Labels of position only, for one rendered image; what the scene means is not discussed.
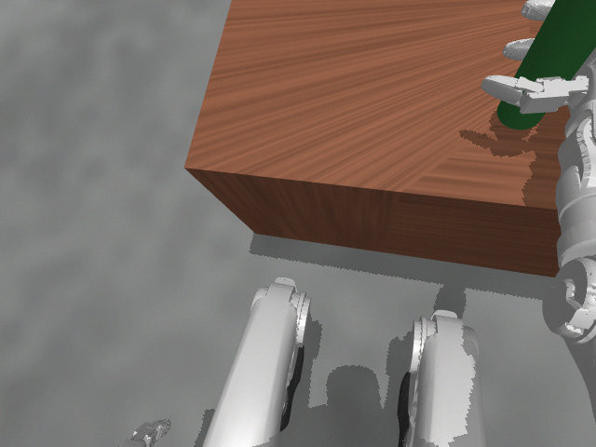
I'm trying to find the left robot foot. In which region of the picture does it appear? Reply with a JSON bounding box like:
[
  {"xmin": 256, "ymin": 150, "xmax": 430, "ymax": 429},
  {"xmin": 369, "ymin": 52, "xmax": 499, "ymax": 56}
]
[{"xmin": 279, "ymin": 346, "xmax": 305, "ymax": 432}]

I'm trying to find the right robot hand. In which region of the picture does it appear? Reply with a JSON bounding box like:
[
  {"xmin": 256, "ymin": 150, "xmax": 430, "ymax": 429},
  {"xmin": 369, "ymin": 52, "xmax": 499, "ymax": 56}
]
[{"xmin": 481, "ymin": 0, "xmax": 596, "ymax": 116}]

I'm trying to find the right robot arm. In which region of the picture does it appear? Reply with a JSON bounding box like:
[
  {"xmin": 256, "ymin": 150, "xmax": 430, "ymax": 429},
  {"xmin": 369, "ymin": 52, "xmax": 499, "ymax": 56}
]
[{"xmin": 542, "ymin": 99, "xmax": 596, "ymax": 423}]

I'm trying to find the can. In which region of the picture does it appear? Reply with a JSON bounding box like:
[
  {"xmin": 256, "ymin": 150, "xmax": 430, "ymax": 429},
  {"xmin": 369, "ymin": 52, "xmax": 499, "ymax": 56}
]
[{"xmin": 497, "ymin": 0, "xmax": 596, "ymax": 130}]

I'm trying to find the left robot hand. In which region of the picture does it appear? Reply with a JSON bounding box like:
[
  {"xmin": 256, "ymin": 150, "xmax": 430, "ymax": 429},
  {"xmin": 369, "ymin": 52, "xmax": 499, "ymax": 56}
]
[{"xmin": 119, "ymin": 419, "xmax": 171, "ymax": 447}]

